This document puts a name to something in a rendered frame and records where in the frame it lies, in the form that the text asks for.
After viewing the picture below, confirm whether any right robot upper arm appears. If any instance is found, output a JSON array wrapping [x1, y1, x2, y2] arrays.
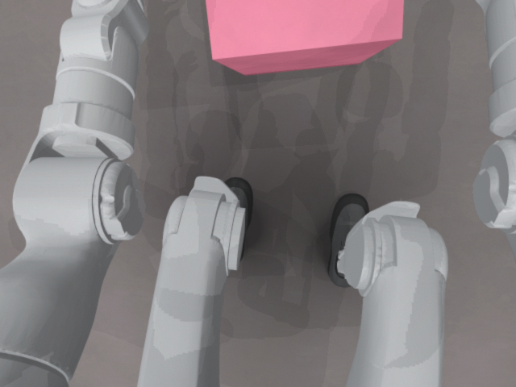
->
[[472, 133, 516, 263]]

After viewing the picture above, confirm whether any robot right shin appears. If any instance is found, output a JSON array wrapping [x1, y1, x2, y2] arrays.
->
[[337, 201, 448, 286]]

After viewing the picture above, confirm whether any robot right foot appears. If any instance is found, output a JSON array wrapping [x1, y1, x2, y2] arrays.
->
[[327, 193, 369, 287]]

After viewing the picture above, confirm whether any left robot upper arm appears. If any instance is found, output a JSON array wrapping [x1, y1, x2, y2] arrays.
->
[[0, 157, 145, 387]]

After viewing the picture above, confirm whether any carton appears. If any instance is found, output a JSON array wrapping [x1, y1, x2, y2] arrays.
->
[[206, 0, 404, 76]]

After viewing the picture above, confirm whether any right robot forearm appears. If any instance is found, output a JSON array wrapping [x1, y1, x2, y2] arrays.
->
[[476, 0, 516, 138]]

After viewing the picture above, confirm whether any left robot forearm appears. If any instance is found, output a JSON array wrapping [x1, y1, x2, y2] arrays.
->
[[13, 0, 149, 229]]

